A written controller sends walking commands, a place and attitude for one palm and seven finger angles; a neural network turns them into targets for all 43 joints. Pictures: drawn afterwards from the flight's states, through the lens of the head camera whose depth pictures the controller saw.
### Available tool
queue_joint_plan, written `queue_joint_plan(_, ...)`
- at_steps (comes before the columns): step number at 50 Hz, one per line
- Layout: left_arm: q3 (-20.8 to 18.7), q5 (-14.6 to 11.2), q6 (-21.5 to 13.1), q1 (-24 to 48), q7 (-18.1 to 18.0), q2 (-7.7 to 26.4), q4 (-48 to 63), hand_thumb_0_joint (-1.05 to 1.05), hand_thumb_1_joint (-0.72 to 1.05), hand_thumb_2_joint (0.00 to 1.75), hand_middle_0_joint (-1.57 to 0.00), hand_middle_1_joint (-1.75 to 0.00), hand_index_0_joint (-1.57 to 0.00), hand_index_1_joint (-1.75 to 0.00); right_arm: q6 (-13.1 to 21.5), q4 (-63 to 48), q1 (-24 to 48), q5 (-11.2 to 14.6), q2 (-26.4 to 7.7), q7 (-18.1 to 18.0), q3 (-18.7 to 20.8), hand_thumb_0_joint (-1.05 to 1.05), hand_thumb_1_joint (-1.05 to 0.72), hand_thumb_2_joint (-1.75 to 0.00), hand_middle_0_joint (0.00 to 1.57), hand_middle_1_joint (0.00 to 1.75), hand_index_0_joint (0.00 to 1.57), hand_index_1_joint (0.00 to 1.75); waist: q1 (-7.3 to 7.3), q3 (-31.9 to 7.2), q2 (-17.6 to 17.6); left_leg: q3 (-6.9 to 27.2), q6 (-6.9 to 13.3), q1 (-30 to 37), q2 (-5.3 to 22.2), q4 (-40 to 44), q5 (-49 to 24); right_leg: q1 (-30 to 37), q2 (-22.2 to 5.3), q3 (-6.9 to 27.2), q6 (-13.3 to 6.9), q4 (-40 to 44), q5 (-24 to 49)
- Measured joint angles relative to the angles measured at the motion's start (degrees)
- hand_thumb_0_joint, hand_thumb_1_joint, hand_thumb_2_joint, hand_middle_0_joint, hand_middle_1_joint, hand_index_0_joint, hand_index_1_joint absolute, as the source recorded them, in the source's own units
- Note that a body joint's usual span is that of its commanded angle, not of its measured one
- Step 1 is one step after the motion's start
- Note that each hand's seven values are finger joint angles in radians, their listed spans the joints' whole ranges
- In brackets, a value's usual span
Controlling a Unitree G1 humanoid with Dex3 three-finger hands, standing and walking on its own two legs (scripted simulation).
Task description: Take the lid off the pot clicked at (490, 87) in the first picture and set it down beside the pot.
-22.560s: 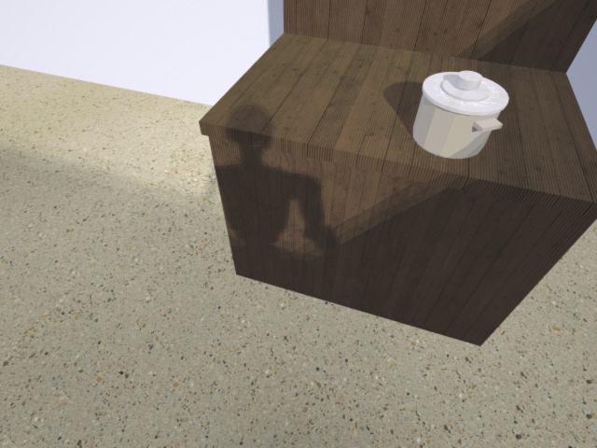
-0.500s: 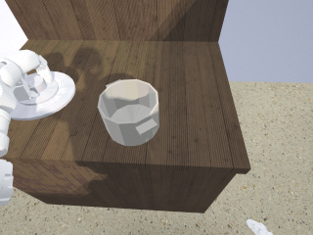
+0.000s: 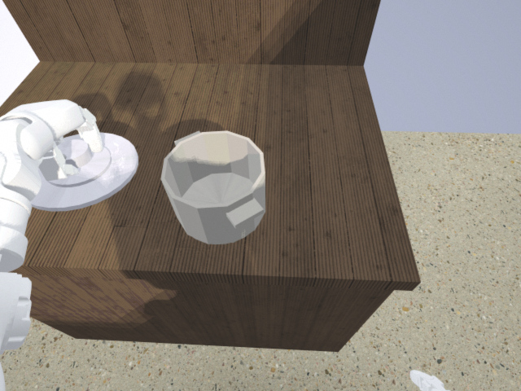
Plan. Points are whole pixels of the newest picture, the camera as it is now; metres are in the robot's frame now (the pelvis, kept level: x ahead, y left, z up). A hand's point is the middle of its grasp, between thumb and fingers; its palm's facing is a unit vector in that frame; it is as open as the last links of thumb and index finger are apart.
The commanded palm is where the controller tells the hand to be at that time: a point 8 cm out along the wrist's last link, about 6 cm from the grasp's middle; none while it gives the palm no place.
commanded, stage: lower the lid onto the table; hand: left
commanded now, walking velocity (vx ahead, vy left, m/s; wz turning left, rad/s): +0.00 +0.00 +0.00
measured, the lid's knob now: (72, 154) +0.45 +0.30 +0.11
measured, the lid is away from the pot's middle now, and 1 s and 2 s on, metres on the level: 0.22 0.24 0.24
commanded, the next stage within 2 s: open the fingers wide in 1.90 s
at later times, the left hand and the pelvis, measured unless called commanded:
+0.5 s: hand (62, 174) +0.41 +0.31 +0.10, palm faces -0.44 -0.09 -0.89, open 8.0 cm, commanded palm +0.43 +0.31 +0.17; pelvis +0.00 +0.00 +0.00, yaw +0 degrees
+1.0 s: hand (69, 188) +0.42 +0.32 +0.07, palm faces -0.49 -0.09 -0.87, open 8.0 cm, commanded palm +0.44 +0.32 +0.13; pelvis +0.00 +0.01 -0.01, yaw -1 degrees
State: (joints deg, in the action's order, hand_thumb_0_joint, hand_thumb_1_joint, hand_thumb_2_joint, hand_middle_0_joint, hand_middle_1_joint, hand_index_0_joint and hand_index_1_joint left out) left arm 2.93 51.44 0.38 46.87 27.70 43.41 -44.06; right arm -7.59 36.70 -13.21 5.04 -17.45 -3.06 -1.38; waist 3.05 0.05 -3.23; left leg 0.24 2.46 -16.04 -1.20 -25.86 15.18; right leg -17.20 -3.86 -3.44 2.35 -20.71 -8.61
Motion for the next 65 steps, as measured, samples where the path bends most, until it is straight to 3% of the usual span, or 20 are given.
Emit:
queue_joint_plan(18, -2.6, 0.5, -4.0, -1.0, -1.5, 0.7, -5.4, 0.0, 0.12, 1.01, -0.65, -0.84, -0.67, -0.83, 0.1, 0.6, -0.1, 0.0, 0.3, -0.7, 0.1, 0.0, -0.9, -0.9, 0.2, 0.3, 0.2, 0.3, 0.73, -0.1, 0.5, -0.4, 0.0, -1.4, 0.4, -1.6, 0.9, -1.4, 0.4, 0.4, 0.2, -1.0, -0.4)
queue_joint_plan(27, -1.9, -0.2, -5.6, -1.7, -1.8, 0.7, -6.3, 0.0, 0.12, 1.01, -0.65, -0.84, -0.67, -0.83, -0.4, 1.7, -0.7, 0.0, 0.0, -0.8, 0.6, 0.0, -0.9, -0.9, 0.2, 0.3, 0.2, 0.3, 0.2, -0.4, 0.6, -0.3, 0.2, -2.5, 0.4, -2.7, 1.4, -2.2, 0.3, 0.4, 0.3, -1.8, -0.7)
queue_joint_plan(34, -2.9, 0.7, -7.7, -1.8, -2.7, 0.8, -8.2, 0.0, 0.12, 1.01, -0.65, -0.84, -0.67, -0.83, -0.2, 1.9, -0.6, -0.1, 0.5, -1.2, 0.4, 0.0, -0.9, -0.9, 0.2, 0.3, 0.2, 0.3, 0.55, -0.6, 1.0, -0.6, 0.3, -3.3, 0.4, -3.6, 1.8, -3.1, 0.4, 0.7, 0.2, -2.4, -0.9)
queue_joint_plan(56, -1.4, 2.8, -9.4, 0.0, -4.9, 0.6, -14.0, 0.0, 0.12, 1.01, -0.65, -0.84, -0.67, -0.83, 0.4, 2.8, -3.3, -0.2, 0.7, -2.1, 0.5, 0.0, -0.9, -0.9, 0.2, 0.3, 0.2, 0.3, 1.56, -1.3, 1.6, -1.5, 1.0, -7.2, 0.3, -6.7, 3.1, -7.1, 0.3, 1.7, -0.3, -4.9, -1.5)
queue_joint_plan(65, -2.9, 3.6, -10.2, 0.2, -6.3, 0.5, -15.7, 0.0, 0.12, 1.01, -0.65, -0.84, -0.67, -0.83, 0.7, 2.9, -4.4, -0.3, 0.7, -2.1, 0.6, 0.0, -0.9, -0.9, 0.2, 0.3, 0.2, 0.3, 2.59, -1.9, 1.6, -2.1, 1.2, -8.7, 0.4, -7.7, 3.7, -8.8, 0.4, 2.3, -0.3, -5.8, -1.9)
